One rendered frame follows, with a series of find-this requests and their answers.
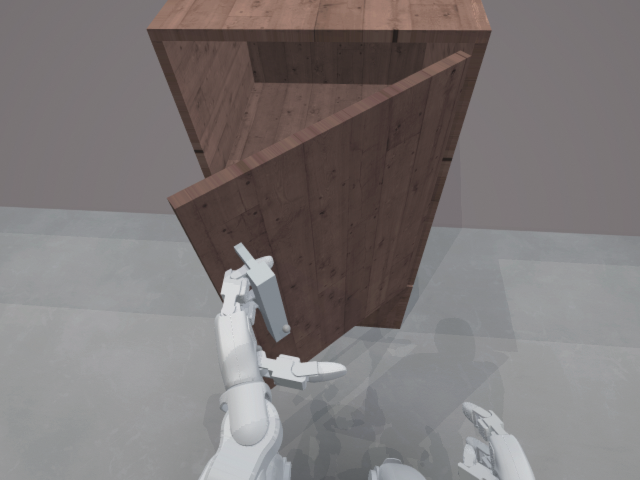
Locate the left robot thigh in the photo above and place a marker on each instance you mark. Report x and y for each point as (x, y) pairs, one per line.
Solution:
(279, 469)

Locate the left robot forearm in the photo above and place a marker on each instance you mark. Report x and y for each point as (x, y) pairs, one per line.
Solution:
(251, 434)

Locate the handle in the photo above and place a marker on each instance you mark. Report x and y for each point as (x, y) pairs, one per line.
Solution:
(265, 287)

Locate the robot right hand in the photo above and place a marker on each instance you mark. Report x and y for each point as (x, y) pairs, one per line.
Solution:
(504, 459)

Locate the robot left hand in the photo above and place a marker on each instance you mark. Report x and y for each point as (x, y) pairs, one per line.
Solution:
(236, 343)

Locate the cupboard door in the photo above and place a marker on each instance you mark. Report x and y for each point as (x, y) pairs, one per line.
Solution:
(340, 206)

